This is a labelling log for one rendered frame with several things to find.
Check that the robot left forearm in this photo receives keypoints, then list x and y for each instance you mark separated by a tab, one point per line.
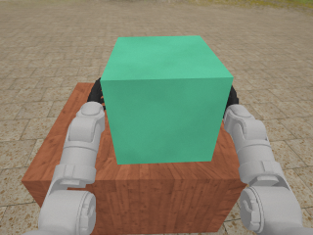
77	163

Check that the robot left upper arm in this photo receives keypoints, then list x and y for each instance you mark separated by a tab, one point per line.
67	212

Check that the pedestal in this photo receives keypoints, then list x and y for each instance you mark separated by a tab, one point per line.
138	199

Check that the carton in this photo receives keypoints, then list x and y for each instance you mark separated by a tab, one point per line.
165	98

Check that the left robot hand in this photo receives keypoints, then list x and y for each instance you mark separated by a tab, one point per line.
96	93

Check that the right robot hand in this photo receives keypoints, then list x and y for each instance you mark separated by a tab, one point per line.
232	99

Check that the robot right forearm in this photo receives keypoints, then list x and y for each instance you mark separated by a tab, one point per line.
257	163

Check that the robot right upper arm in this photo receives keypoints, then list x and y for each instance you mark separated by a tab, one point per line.
271	210

